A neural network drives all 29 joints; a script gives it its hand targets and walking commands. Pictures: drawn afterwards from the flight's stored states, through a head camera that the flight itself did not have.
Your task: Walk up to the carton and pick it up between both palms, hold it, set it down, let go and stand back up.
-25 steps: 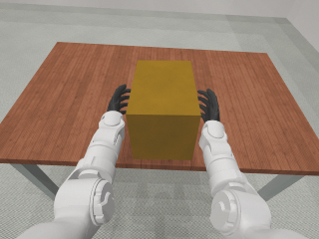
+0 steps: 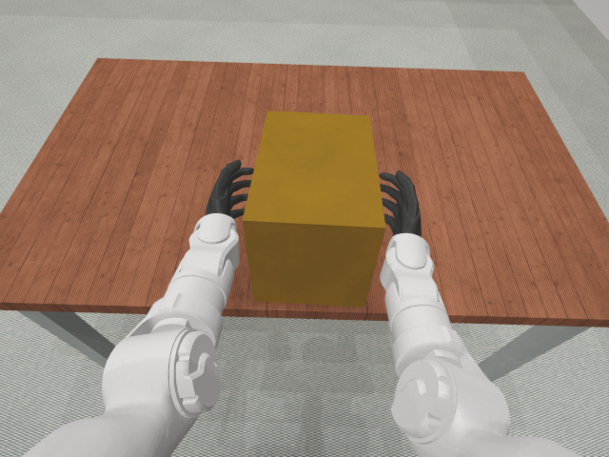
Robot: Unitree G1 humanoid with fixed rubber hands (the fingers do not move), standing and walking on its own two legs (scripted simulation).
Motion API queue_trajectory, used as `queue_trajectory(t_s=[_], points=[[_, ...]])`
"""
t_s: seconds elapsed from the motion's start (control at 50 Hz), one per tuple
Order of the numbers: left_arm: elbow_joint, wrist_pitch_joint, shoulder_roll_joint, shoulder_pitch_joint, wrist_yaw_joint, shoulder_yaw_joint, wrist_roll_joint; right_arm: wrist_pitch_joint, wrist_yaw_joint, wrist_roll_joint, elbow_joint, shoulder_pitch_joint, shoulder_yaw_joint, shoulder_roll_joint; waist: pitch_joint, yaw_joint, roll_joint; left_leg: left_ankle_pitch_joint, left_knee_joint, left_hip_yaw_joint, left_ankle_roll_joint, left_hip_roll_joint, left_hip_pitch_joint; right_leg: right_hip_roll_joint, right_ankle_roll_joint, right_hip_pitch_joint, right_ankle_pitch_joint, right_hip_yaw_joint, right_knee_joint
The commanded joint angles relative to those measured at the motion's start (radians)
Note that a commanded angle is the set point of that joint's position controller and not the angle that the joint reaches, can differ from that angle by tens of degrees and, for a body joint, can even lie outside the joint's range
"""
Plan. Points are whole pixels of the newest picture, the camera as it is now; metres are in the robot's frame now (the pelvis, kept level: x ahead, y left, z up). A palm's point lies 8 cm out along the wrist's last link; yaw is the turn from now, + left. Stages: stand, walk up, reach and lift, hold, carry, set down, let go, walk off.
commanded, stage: set down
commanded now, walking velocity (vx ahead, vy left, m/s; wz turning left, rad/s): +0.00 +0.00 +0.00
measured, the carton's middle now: (313, 204) +0.45 -0.04 +0.03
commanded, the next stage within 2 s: none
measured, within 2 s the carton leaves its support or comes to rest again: rests again in 0.28 s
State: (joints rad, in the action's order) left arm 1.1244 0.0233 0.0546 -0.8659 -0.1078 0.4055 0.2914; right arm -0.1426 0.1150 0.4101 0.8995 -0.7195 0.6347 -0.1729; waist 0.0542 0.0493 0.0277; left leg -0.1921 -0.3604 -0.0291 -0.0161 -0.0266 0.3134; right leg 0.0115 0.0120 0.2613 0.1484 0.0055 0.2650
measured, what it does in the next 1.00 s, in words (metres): stands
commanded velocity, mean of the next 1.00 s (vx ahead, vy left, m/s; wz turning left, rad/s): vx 0.00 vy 0.00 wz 0.00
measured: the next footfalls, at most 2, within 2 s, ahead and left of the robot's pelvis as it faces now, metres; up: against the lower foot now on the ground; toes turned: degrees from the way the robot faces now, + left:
none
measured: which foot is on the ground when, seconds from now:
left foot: down 0.00-1.00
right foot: down 0.00-1.00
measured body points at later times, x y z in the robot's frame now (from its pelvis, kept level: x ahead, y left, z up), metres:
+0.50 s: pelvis +0.00 +0.00 +0.00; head +0.09 +0.00 +0.44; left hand +0.45 +0.10 +0.03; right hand +0.41 -0.16 +0.03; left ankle -0.02 +0.12 -0.75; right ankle -0.02 -0.13 -0.75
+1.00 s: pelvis -0.02 +0.01 -0.01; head +0.08 +0.00 +0.43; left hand +0.47 +0.10 +0.07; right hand +0.43 -0.17 +0.04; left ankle -0.02 +0.12 -0.75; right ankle -0.02 -0.13 -0.75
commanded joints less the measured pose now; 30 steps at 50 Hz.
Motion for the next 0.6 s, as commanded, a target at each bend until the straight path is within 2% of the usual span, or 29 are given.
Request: queue_trajectory(t_s=[0.0,0.02,0.04,0.06,0.08,0.1,0.12,0.14,0.16,0.18,0.2,0.22,0.24,0.26,0.28,0.32,0.36,0.38,0.4,0.42,0.44,0.46,0.48,0.5,0.52,0.56,0.58], points=[[-0.205,0.144,0.541,-0.777,0.153,-0.214,0.02,-0.121,-0.17,0.07,-0.062,-0.824,-0.365,-0.515,0.879,0.021,-0.012,0.527,-0.031,0.107,-0.071,0.022,-0.229,0.013,0.042,-0.428,-0.749,-0.086,0.135],[-0.182,0.149,0.545,-0.8,0.152,-0.224,0.017,-0.134,-0.168,0.082,-0.091,-0.849,-0.353,-0.517,0.925,0.026,-0.001,0.517,-0.042,0.106,-0.07,0.023,-0.2,0.009,0.038,-0.433,-0.748,-0.09,0.138],[-0.171,0.154,0.527,-0.769,0.153,-0.208,0.035,-0.132,-0.17,0.094,-0.052,-0.817,-0.335,-0.509,0.883,0.019,0.014,0.53,-0.039,0.111,-0.075,0.022,-0.222,0.005,0.038,-0.415,-0.736,-0.082,0.132],[-0.128,0.145,0.51,-0.741,0.156,-0.194,0.039,-0.14,-0.171,0.09,-0.069,-0.845,-0.327,-0.482,0.856,0.013,-0.009,0.54,-0.038,0.106,-0.073,0.016,-0.218,0.017,0.034,-0.404,-0.716,-0.092,0.125],[-0.151,0.151,0.493,-0.748,0.161,-0.181,0.056,-0.136,-0.169,0.085,-0.045,-0.804,-0.335,-0.497,0.829,0.005,0.006,0.521,-0.037,0.121,-0.068,0.024,-0.208,0.003,0.044,-0.415,-0.742,-0.083,0.126],[-0.112,0.15,0.493,-0.719,0.165,-0.162,0.054,-0.131,-0.166,0.098,-0.043,-0.788,-0.336,-0.496,0.823,0.001,-0.036,0.5,-0.03,0.122,-0.058,0.025,-0.187,0.005,0.048,-0.441,-0.756,-0.077,0.136],[-0.137,0.159,0.51,-0.738,0.161,-0.18,0.049,-0.146,-0.168,0.107,-0.037,-0.796,-0.336,-0.504,0.859,0.01,-0.002,0.522,-0.033,0.113,-0.064,0.02,-0.18,0.005,0.045,-0.434,-0.776,-0.084,0.151],[-0.138,0.159,0.476,-0.729,0.16,-0.145,0.066,-0.142,-0.171,0.1,-0.031,-0.788,-0.328,-0.505,0.819,-0.007,-0.011,0.457,-0.021,0.121,-0.051,0.027,-0.132,-0.004,0.05,-0.46,-0.77,-0.073,0.146],[-0.095,0.16,0.473,-0.702,0.163,-0.127,0.077,-0.143,-0.175,0.112,-0.03,-0.788,-0.318,-0.495,0.825,-0.006,-0.002,0.477,-0.019,0.119,-0.056,0.024,-0.128,0.001,0.05,-0.445,-0.76,-0.076,0.156],[-0.143,0.163,0.488,-0.732,0.159,-0.148,0.068,-0.151,-0.173,0.119,-0.012,-0.781,-0.311,-0.501,0.838,0.004,-0.003,0.528,-0.032,0.123,-0.056,0.024,-0.148,0.004,0.051,-0.435,-0.807,-0.08,0.159],[-0.113,0.166,0.481,-0.716,0.162,-0.149,0.068,-0.154,-0.175,0.115,-0.004,-0.772,-0.326,-0.505,0.838,-0.005,0.006,0.54,-0.039,0.125,-0.057,0.024,-0.148,0.0,0.054,-0.433,-0.816,-0.079,0.164],[-0.085,0.168,0.478,-0.7,0.167,-0.143,0.076,-0.157,-0.168,0.131,-0.002,-0.759,-0.302,-0.501,0.833,0.01,-0.003,0.505,-0.031,0.126,-0.056,0.031,-0.127,-0.005,0.048,-0.445,-0.807,-0.073,0.156],[-0.097,0.176,0.479,-0.699,0.17,-0.137,0.073,-0.161,-0.171,0.13,-0.017,-0.776,-0.301,-0.51,0.853,-0.005,-0.008,0.512,-0.032,0.122,-0.046,0.022,-0.154,-0.005,0.051,-0.403,-0.789,-0.077,0.152],[-0.083,0.183,0.48,-0.699,0.163,-0.146,0.075,-0.171,-0.171,0.132,-0.006,-0.77,-0.309,-0.505,0.861,0.001,-0.019,0.547,-0.041,0.116,-0.053,0.017,-0.173,0.003,0.051,-0.382,-0.79,-0.087,0.152],[-0.084,0.183,0.485,-0.678,0.158,-0.155,0.079,-0.169,-0.173,0.129,0.014,-0.746,-0.305,-0.504,0.86,-0.004,0.011,0.555,-0.049,0.12,-0.063,0.02,-0.175,0.0,0.048,-0.375,-0.795,-0.081,0.154],[-0.082,0.19,0.486,-0.668,0.154,-0.135,0.09,-0.183,-0.175,0.141,0.0,-0.759,-0.297,-0.504,0.866,-0.016,0.006,0.52,-0.038,0.124,-0.064,0.018,-0.15,0.007,0.038,-0.402,-0.749,-0.088,0.151],[-0.075,0.201,0.502,-0.667,0.153,-0.141,0.078,-0.182,-0.171,0.144,0.044,-0.729,-0.289,-0.504,0.855,0.006,-0.012,0.558,-0.053,0.125,-0.064,0.015,-0.187,0.013,0.039,-0.356,-0.751,-0.099,0.143],[-0.078,0.201,0.484,-0.683,0.155,-0.165,0.081,-0.18,-0.171,0.146,0.077,-0.705,-0.279,-0.48,0.837,0.021,0.021,0.538,-0.047,0.128,-0.071,0.017,-0.182,0.007,0.036,-0.353,-0.719,-0.093,0.132],[-0.063,0.204,0.482,-0.666,0.155,-0.142,0.083,-0.185,-0.177,0.147,0.062,-0.717,-0.283,-0.491,0.827,0.003,-0.003,0.529,-0.048,0.127,-0.068,0.016,-0.174,0.013,0.037,-0.366,-0.712,-0.093,0.134],[-0.043,0.197,0.488,-0.642,0.16,-0.138,0.098,-0.186,-0.174,0.155,0.054,-0.714,-0.263,-0.478,0.808,0.015,-0.001,0.515,-0.041,0.116,-0.065,0.009,-0.181,0.014,0.03,-0.332,-0.673,-0.105,0.122],[-0.03,0.198,0.489,-0.644,0.16,-0.157,0.087,-0.193,-0.174,0.147,0.042,-0.723,-0.277,-0.483,0.82,0.015,0.029,0.584,-0.058,0.117,-0.082,0.012,-0.21,0.016,0.034,-0.327,-0.713,-0.102,0.131],[-0.05,0.215,0.515,-0.663,0.155,-0.177,0.072,-0.211,-0.174,0.154,0.056,-0.729,-0.272,-0.491,0.859,0.016,0.036,0.65,-0.078,0.113,-0.084,0.007,-0.258,0.007,0.034,-0.247,-0.704,-0.099,0.128],[-0.045,0.218,0.496,-0.677,0.152,-0.165,0.077,-0.211,-0.171,0.151,0.082,-0.724,-0.27,-0.492,0.842,0.004,0.041,0.647,-0.088,0.11,-0.083,0.001,-0.265,0.009,0.023,-0.226,-0.669,-0.108,0.124],[-0.07,0.224,0.509,-0.695,0.144,-0.168,0.074,-0.216,-0.173,0.164,0.06,-0.742,-0.245,-0.475,0.858,0.014,0.038,0.628,-0.082,0.103,-0.081,-0.001,-0.289,0.013,0.022,-0.174,-0.594,-0.112,0.098],[-0.036,0.226,0.471,-0.682,0.142,-0.149,0.094,-0.206,-0.175,0.153,0.07,-0.723,-0.255,-0.47,0.867,-0.007,0.04,0.585,-0.073,0.129,-0.079,0.005,-0.227,0.017,0.014,-0.244,-0.626,-0.102,0.109],[-0.013,0.225,0.422,-0.696,0.135,-0.136,0.093,-0.2,-0.174,0.163,0.096,-0.702,-0.219,-0.399,0.847,0.009,0.054,0.585,-0.065,0.12,-0.094,0.002,-0.224,0.017,0.01,-0.265,-0.608,-0.103,0.11],[0.001,0.221,0.345,-0.706,0.128,-0.1,0.09,-0.199,-0.166,0.16,0.095,-0.717,-0.187,-0.309,0.858,-0.001,0.038,0.559,-0.064,0.132,-0.082,0.008,-0.216,0.018,0.011,-0.261,-0.604,-0.097,0.108]])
